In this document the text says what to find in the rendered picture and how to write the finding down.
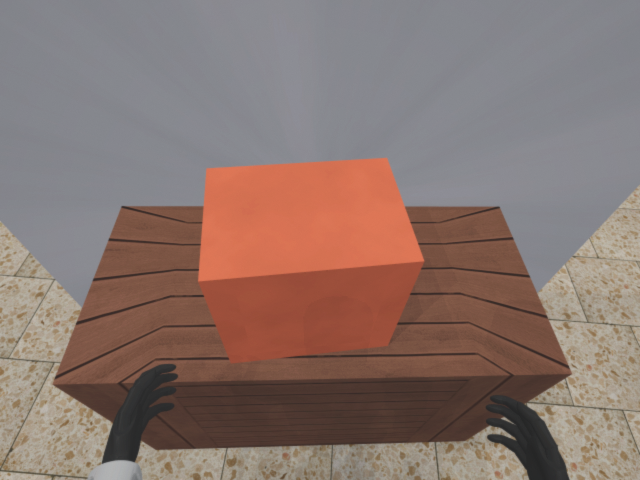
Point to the right robot hand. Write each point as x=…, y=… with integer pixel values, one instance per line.
x=535, y=447

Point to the robot left forearm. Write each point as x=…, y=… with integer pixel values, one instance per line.
x=116, y=470

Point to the carton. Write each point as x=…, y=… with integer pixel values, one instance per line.
x=305, y=258

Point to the left robot hand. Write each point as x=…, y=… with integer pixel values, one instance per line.
x=133, y=416

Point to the pedestal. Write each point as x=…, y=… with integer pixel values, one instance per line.
x=473, y=327

